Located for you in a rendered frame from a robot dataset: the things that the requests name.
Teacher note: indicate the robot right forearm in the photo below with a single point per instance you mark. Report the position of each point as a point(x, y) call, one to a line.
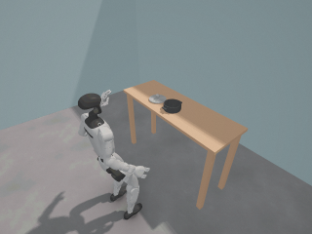
point(116, 165)

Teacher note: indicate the robot torso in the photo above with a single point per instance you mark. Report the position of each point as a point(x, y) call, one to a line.
point(96, 144)

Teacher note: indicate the table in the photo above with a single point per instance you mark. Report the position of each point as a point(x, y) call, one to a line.
point(206, 127)

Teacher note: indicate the lid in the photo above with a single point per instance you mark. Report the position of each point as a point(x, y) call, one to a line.
point(159, 99)

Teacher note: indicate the robot right upper arm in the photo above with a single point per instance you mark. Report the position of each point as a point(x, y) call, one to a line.
point(106, 138)

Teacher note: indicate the robot left thigh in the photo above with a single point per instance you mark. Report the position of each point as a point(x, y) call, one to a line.
point(116, 156)

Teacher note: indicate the robot left upper arm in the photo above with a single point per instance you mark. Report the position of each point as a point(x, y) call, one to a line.
point(82, 131)

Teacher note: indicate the robot left hand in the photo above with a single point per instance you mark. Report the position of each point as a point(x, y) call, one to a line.
point(103, 97)

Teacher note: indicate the robot right hand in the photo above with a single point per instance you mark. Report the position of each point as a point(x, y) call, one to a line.
point(140, 171)

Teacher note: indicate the pot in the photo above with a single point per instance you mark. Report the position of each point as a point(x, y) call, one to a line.
point(172, 105)

